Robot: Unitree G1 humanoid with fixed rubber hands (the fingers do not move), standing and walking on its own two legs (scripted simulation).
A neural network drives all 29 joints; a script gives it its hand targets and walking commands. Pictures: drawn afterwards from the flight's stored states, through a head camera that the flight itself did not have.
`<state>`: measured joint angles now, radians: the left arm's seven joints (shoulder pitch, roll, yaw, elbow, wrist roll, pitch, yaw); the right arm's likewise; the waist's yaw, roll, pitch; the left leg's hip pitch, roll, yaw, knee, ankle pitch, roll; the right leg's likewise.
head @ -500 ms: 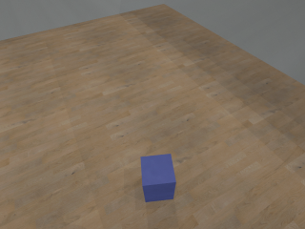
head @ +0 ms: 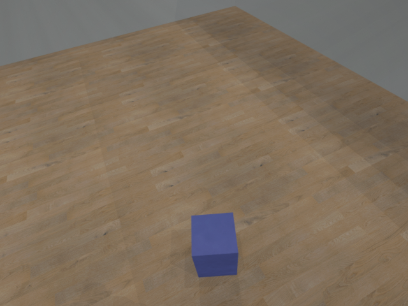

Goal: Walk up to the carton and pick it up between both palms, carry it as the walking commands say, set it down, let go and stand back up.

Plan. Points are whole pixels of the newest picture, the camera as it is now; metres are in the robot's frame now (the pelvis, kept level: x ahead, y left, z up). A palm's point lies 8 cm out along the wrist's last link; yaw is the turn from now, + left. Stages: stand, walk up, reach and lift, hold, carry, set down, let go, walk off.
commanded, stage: walk up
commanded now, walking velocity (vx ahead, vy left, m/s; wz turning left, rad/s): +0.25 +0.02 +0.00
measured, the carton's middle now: (215, 246) +0.49 +0.04 -0.63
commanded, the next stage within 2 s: none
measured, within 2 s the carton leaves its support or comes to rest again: neither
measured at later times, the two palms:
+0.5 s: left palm out of the picture +0.07 +0.26 -0.13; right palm (316, 288) +0.21 -0.20 -0.13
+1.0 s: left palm out of the picture +0.13 +0.28 -0.14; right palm out of the picture +0.14 -0.22 -0.14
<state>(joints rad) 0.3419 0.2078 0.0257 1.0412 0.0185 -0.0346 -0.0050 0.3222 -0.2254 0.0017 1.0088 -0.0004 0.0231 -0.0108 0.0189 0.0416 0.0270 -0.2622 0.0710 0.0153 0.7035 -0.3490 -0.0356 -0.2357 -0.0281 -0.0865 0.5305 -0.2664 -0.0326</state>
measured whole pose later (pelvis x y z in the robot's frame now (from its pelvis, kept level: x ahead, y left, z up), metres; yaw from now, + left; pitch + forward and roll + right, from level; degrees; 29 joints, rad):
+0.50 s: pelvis +0.12 +0.02 +0.00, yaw +0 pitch +0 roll +1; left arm 0.42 0.20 0.03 1.06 0.02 -0.03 0.02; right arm 0.14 -0.16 0.00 1.01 0.00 0.01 -0.02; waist 0.02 -0.02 0.03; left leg -0.28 0.04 0.12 0.46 -0.17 0.01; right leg -0.16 -0.03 -0.04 0.71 -0.44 -0.02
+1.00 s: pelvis +0.09 +0.03 -0.01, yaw -1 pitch -2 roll +0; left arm 0.27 0.21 0.04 0.95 0.02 0.06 0.02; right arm 0.21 -0.23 0.00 1.01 0.00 0.06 -0.03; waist 0.02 0.01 0.04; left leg -0.35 0.06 0.12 0.58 -0.20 0.02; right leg -0.38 -0.02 -0.03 0.99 -0.45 0.00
